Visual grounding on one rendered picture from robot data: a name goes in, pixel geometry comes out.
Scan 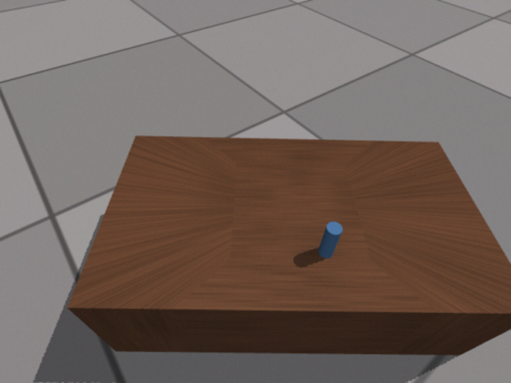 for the can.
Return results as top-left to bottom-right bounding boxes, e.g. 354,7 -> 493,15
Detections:
319,222 -> 343,259

